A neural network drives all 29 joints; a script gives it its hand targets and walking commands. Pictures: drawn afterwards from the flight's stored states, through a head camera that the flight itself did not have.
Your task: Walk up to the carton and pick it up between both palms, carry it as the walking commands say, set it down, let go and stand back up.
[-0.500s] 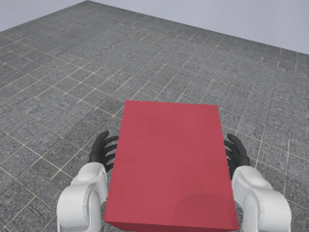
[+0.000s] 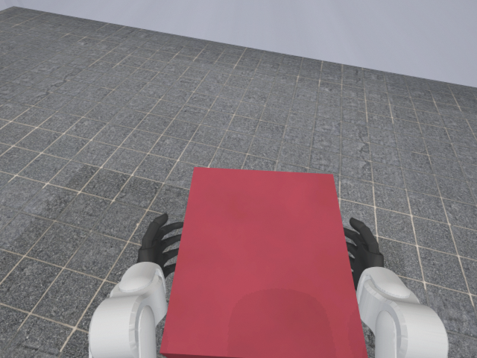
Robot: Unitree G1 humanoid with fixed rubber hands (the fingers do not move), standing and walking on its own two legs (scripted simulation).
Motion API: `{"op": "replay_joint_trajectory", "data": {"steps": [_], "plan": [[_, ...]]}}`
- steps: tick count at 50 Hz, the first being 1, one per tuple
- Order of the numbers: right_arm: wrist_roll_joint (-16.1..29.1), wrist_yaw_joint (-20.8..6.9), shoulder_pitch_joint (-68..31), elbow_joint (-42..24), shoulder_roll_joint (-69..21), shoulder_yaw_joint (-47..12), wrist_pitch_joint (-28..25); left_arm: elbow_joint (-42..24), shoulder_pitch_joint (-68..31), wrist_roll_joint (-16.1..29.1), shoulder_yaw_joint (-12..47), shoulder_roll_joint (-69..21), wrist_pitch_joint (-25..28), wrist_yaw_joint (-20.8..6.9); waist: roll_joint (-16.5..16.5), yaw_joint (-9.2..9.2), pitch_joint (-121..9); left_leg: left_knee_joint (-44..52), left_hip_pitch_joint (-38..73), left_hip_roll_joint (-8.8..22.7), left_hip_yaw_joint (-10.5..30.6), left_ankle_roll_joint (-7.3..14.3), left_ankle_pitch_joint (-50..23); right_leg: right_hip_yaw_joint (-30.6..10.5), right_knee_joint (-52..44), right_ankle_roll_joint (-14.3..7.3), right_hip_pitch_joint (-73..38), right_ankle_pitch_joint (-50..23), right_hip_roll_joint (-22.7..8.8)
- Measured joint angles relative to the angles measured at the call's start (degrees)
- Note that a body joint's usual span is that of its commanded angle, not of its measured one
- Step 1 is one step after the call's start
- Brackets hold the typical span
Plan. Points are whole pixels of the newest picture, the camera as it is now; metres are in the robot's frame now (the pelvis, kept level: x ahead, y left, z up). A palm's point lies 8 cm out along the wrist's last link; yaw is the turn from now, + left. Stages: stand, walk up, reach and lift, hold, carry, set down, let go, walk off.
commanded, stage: carry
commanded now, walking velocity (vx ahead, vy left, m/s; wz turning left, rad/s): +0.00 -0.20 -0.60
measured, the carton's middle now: (256, 278) +0.24 +0.01 +0.02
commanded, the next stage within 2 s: none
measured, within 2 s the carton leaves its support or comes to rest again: neither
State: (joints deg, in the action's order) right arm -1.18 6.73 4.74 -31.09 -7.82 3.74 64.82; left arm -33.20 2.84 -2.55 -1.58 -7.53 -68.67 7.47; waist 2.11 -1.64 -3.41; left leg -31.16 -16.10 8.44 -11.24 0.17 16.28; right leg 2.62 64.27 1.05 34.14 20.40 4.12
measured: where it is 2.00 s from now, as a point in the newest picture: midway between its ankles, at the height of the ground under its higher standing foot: (311, 318)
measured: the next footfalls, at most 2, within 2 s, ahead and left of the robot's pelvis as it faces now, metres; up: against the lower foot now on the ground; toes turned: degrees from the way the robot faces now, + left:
right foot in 0.24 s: +0.01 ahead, -0.28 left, +0.00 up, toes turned -18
left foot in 0.56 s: -0.02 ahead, -0.15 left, +0.00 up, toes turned -6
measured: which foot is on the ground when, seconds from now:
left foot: down 0.00-0.22, up 0.24-0.54, down 0.56-0.86, up 0.88-1.00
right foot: up 0.00-0.22, down 0.24-0.60, up 0.62-0.84, down 0.86-1.00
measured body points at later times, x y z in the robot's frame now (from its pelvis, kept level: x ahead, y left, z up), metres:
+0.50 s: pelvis -0.08 -0.20 -0.02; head -0.06 -0.19 +0.43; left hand +0.20 -0.12 +0.05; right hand +0.11 -0.42 +0.06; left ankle -0.06 -0.11 -0.71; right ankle -0.03 -0.26 -0.74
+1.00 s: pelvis -0.06 -0.34 +0.01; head -0.08 -0.34 +0.46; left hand +0.19 -0.23 +0.08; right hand +0.15 -0.53 +0.08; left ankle -0.06 -0.20 -0.67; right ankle -0.10 -0.44 -0.74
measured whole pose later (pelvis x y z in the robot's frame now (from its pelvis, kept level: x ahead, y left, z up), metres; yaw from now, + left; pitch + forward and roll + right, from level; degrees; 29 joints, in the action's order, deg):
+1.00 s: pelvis -0.06 -0.34 +0.01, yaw -8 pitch +3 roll +1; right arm -2.1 7.3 2.2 -28.5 -7.5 5.2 70.7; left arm -28.1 3.2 -2.6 -1.5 -7.6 -69.7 7.5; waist 0.5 0.2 -6.5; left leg -57.2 -29.1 6.5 -6.1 -2.5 17.9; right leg 9.9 21.4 -0.4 10.5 13.7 -3.6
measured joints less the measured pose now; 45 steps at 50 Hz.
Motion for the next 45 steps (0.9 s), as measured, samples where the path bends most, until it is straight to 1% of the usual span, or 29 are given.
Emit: {"op": "replay_joint_trajectory", "data": {"steps": [1,3,6,9,11,12,13,14,15,16,18,20,22,25,27,28,29,30,31,32,33,34,35,37,39,41,43,44,45], "plan": [[0.0,0.0,-0.1,-0.4,0.0,0.2,0.1,0.0,-0.5,0.0,0.2,0.1,-0.1,0.0,-0.3,-0.06,0.2,0.7,0.5,1.1,-0.4,-0.8,-0.6,-0.8,1.4,0.6,-0.1,-0.2,-1.6],[0.0,0.0,-0.7,-1.1,0.1,0.5,0.4,-0.2,-1.5,0.0,0.3,0.2,-0.4,0.0,-1.1,-0.12,0.6,1.0,0.9,3.6,-1.1,-2.2,-1.3,-1.5,-0.3,1.5,-1.2,1.1,-4.4],[-0.2,0.0,-2.2,-1.1,0.3,0.5,0.9,-0.4,-2.8,0.1,-0.3,0.2,-0.8,0.0,-2.3,-0.02,0.9,0.2,0.3,7.7,-2.5,-4.5,-1.8,0.1,-8.9,2.0,-4.3,3.5,-7.5],[-0.6,0.0,-3.6,-0.2,0.4,0.4,1.5,0.2,-3.6,0.2,-1.0,0.3,-1.1,0.0,-3.3,0.35,0.6,-1.9,-0.8,11.9,-3.8,-7.4,-1.9,2.6,-19.5,1.6,-8.5,2.8,-8.2],[-0.9,0.1,-4.1,-0.1,0.4,0.6,2.1,1.0,-4.0,0.4,-1.2,0.3,-1.0,0.0,-3.7,0.73,0.1,-5.1,-2.4,14.4,-4.0,-9.5,-1.1,3.5,-28.5,0.8,-12.6,-0.9,-7.4],[-0.9,0.1,-4.5,-0.1,0.5,1.1,2.2,1.7,-4.3,0.5,-0.8,0.2,-0.5,0.0,-4.2,0.9,0.0,-8.3,-4.3,15.5,-2.9,-9.6,0.7,3.5,-30.5,0.1,-13.0,-6.2,-6.6],[-0.8,0.1,-4.8,0.4,0.6,1.9,2.4,3.2,-4.3,0.3,-0.3,0.2,0.5,0.0,-5.1,1.21,0.1,-12.8,-6.7,15.0,-0.1,-9.5,7.6,3.3,-27.8,-0.4,-10.9,-7.0,-5.8],[-0.8,0.1,-4.8,1.0,0.6,2.3,2.6,4.5,-4.0,0.3,0.0,0.2,1.1,0.0,-5.2,1.82,0.4,-18.6,-9.3,12.8,2.6,-9.3,14.2,3.0,-25.4,-0.9,-9.3,-5.8,-5.6],[-0.8,0.1,-4.7,1.6,0.5,2.5,2.9,5.4,-3.6,0.3,0.1,0.2,1.5,0.0,-4.9,2.43,0.9,-24.5,-11.6,10.0,4.6,-8.9,17.9,2.5,-24.2,-1.5,-8.4,-4.6,-5.6],[-0.8,0.2,-4.5,1.9,0.5,2.4,3.1,5.5,-2.9,0.3,0.2,0.2,1.7,0.0,-4.6,2.91,1.5,-29.6,-13.5,7.4,5.5,-8.6,19.0,2.0,-24.0,-2.1,-7.9,-4.0,-5.4],[-0.5,0.3,-4.1,1.6,0.5,1.8,2.8,4.4,-1.3,0.3,0.0,0.0,2.2,0.0,-4.1,3.45,2.6,-36.4,-16.1,3.4,5.5,-7.9,16.7,1.4,-24.9,-3.0,-7.6,-4.8,-4.3],[-0.2,0.4,-3.6,1.1,0.4,1.0,2.0,2.8,0.2,0.5,-0.2,-0.1,3.0,0.0,-3.5,3.51,3.1,-37.3,-16.7,0.5,4.6,-7.3,13.9,1.1,-26.1,-4.4,-7.4,-6.1,-2.5],[0.1,0.4,-3.1,0.7,0.4,0.4,1.2,1.6,1.2,0.6,-0.3,-0.2,3.7,0.0,-3.0,3.14,2.8,-33.4,-15.6,-2.0,3.9,-6.5,12.9,1.2,-27.6,-5.9,-7.5,-7.3,-0.7],[0.2,0.4,-2.0,0.7,0.3,0.2,0.4,1.5,1.8,0.6,-0.2,-0.2,3.9,-0.1,-2.0,2.31,1.1,-22.2,-11.5,-5.0,3.6,-4.8,12.2,2.0,-31.8,-7.6,-8.9,-9.8,1.8],[0.2,0.4,-1.1,1.4,0.2,0.3,0.4,2.2,2.0,0.3,0.0,-0.2,3.2,-0.1,-1.1,1.81,-0.8,-12.0,-6.7,-6.5,3.3,-2.9,11.9,3.1,-35.9,-8.4,-11.0,-11.6,3.0],[0.2,0.3,-0.7,2.0,0.1,0.4,0.4,2.6,2.0,0.1,0.1,-0.2,2.7,-0.1,-0.5,1.58,-1.9,-6.2,-3.7,-7.0,2.9,-1.7,10.9,3.8,-37.9,-8.4,-12.2,-12.2,3.4],[0.0,0.2,-0.5,3.3,0.1,0.2,0.2,3.1,2.1,-0.1,-0.2,-0.2,2.2,-0.1,1.1,1.12,-2.6,-2.2,-1.5,-7.6,2.6,0.1,7.3,4.0,-39.6,-7.5,-13.6,-12.3,3.0],[-0.1,0.0,-0.5,4.5,0.1,0.0,0.2,3.4,2.4,-0.5,-0.5,-0.2,1.7,-0.1,2.3,0.69,-3.2,0.6,0.5,-7.6,2.0,1.5,5.4,4.2,-40.0,-4.4,-14.7,-9.5,2.5],[-0.3,-0.2,-0.7,5.2,0.1,0.0,0.5,3.7,2.5,-0.8,-0.4,-0.3,1.2,-0.1,2.0,0.69,-3.8,2.8,1.9,-7.1,1.9,2.5,4.5,4.1,-36.8,-1.9,-14.2,-5.6,2.5],[-0.3,-0.2,-0.8,5.2,0.2,0.2,1.0,3.8,2.3,-1.0,-0.2,-0.2,0.8,-0.1,0.8,1.01,-4.2,5.1,3.2,-6.2,2.4,3.0,3.4,3.7,-31.0,-0.8,-12.7,-3.8,2.5],[-0.3,-0.2,-0.7,4.6,0.1,0.4,1.2,3.7,1.8,-1.1,-0.1,-0.2,0.3,-0.1,-0.5,1.4,-4.5,7.6,4.4,-5.4,3.0,3.1,2.1,3.1,-25.5,-0.5,-11.2,-3.4,2.1],[-0.4,-0.2,-0.6,3.9,0.1,0.5,1.4,3.5,1.2,-1.0,0.1,-0.1,0.0,-0.1,-1.6,1.7,-4.7,10.1,5.5,-4.5,3.5,2.8,0.7,2.6,-22.2,-0.4,-10.4,-3.5,1.3],[-0.5,-0.2,-0.7,3.1,0.1,0.7,1.6,3.3,0.4,-0.9,0.2,0.0,-0.3,-0.2,-2.7,1.87,-4.9,12.4,6.4,-3.5,3.9,2.2,-0.8,2.3,-21.3,-0.2,-10.2,-3.5,0.3],[-0.6,-0.2,-1.7,1.8,0.2,1.0,1.9,2.8,-1.3,-0.8,0.2,0.2,-0.7,-0.2,-4.1,1.83,-4.9,14.6,7.1,-1.7,4.4,0.9,-4.4,2.0,-23.9,0.3,-11.4,-2.1,-1.9],[-0.7,-0.2,-3.1,1.4,0.4,0.9,2.4,2.2,-2.4,-0.6,-0.3,0.2,-1.1,-0.2,-4.4,1.56,-4.9,14.3,6.8,-0.6,4.9,-0.4,-7.0,2.1,-28.7,1.0,-13.4,-0.5,-3.8],[-0.9,0.0,-4.0,1.9,0.4,0.7,3.1,2.2,-3.0,-0.5,-1.0,0.3,-1.8,-0.2,-3.8,1.44,-5.1,12.1,5.9,-0.3,5.5,-1.8,-5.9,2.6,-35.0,1.3,-16.3,-2.0,-5.3],[-1.0,0.2,-4.6,1.9,0.5,0.7,4.0,2.3,-3.6,-0.4,-1.3,0.3,-2.6,-0.1,-2.3,1.64,-4.9,7.0,3.6,-0.5,6.3,-2.5,-2.4,3.2,-40.8,1.0,-20.1,-2.3,-6.3],[-1.0,0.2,-5.1,1.8,0.5,1.2,4.4,2.8,-3.9,-0.4,-1.0,0.3,-2.5,-0.1,-2.3,1.61,-4.6,2.0,1.3,-0.1,6.9,-2.2,1.3,3.6,-42.0,0.9,-20.6,-6.7,-6.2],[-0.9,0.2,-5.1,2.0,0.6,2.0,4.9,4.1,-3.9,-0.4,-0.4,0.2,-2.0,-0.1,-2.7,1.73,-4.5,-4.5,-1.8,0.2,7.2,-2.4,5.1,4.4,-41.1,0.3,-20.1,-10.0,-6.0]]}}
